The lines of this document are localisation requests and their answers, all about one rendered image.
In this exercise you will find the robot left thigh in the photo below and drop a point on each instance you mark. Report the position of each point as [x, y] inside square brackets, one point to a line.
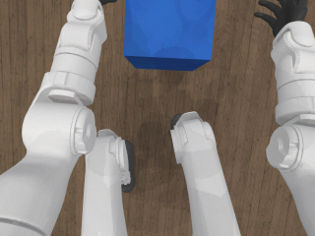
[103, 213]

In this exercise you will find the carton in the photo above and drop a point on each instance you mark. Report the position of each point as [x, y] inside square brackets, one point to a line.
[174, 35]

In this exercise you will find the right robot foot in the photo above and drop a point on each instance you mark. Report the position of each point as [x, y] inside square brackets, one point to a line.
[174, 120]

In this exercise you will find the robot right upper arm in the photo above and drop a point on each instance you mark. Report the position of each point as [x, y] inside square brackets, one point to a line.
[292, 150]

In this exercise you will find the robot left upper arm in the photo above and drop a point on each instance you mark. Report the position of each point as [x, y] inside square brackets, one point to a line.
[32, 192]

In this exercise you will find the right robot forearm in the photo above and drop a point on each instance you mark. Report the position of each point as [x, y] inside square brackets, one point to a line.
[294, 56]

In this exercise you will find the robot right hand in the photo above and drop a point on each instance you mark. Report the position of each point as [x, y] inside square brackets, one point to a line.
[291, 11]

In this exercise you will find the left robot forearm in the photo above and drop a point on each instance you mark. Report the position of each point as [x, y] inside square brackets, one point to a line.
[71, 79]

